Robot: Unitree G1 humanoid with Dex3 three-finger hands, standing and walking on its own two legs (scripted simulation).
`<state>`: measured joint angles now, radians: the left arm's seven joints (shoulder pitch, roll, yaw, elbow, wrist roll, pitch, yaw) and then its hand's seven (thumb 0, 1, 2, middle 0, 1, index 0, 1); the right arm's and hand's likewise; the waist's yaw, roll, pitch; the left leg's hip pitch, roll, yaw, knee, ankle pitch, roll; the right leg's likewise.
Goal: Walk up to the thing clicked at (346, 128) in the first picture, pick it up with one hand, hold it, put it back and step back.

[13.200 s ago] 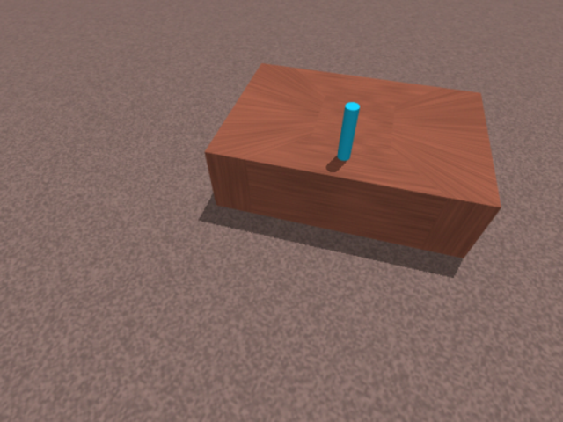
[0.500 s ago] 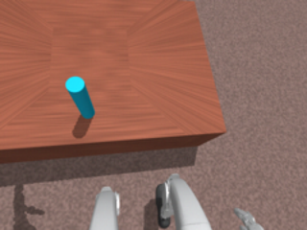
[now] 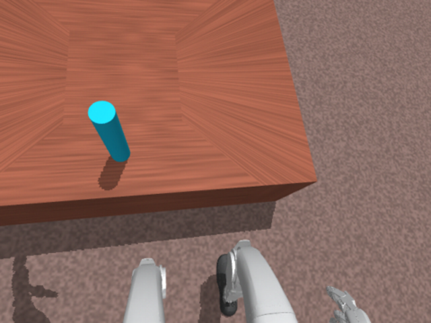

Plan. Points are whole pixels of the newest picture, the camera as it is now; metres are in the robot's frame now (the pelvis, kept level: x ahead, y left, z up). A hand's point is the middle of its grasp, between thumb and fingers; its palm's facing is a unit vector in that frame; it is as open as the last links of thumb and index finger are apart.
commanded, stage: go down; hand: left
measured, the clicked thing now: (112, 136) +0.51 +0.19 -0.20
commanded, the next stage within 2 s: approach in 1.54 s
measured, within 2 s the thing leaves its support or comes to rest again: neither
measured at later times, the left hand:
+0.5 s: hand out of the picture +0.45 +0.40 +0.08, palm faces +0.23 -0.97 +0.00, open 17.5 cm
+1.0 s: hand out of the picture +0.46 +0.40 +0.08, palm faces +0.23 -0.97 +0.01, open 17.5 cm
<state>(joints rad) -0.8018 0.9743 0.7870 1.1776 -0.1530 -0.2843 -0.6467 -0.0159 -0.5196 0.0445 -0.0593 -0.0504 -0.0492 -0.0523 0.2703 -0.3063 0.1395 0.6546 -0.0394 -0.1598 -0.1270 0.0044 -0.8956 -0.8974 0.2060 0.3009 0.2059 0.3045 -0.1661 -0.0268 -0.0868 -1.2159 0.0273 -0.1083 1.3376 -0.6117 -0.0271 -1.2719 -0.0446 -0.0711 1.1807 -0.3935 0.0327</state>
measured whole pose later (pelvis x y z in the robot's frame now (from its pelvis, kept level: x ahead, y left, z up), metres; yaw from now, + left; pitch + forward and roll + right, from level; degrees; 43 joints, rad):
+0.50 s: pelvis +0.00 +0.00 +0.00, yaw +0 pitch +28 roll -5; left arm -0.80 0.96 0.79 1.17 -0.15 -0.29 -0.62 -0.02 -0.55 0.05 -0.06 -0.07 -0.05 -0.07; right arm 0.27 -0.30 0.13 0.66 -0.04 -0.15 -0.12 0.00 -0.90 -0.90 0.21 0.30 0.21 0.30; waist -0.16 -0.03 -0.08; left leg -1.20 0.03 -0.11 1.33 -0.61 -0.02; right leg -1.26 -0.04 -0.07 1.17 -0.39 0.04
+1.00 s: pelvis +0.00 +0.00 +0.00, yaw +0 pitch +28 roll -5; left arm -0.80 0.95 0.79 1.16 -0.15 -0.29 -0.61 -0.02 -0.56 0.06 -0.06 -0.07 -0.05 -0.07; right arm 0.27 -0.29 0.14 0.66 -0.04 -0.14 -0.12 0.00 -0.90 -0.90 0.21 0.30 0.21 0.30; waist -0.17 -0.02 -0.09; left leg -1.22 0.02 -0.11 1.34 -0.62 -0.02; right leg -1.27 -0.05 -0.07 1.18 -0.40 0.04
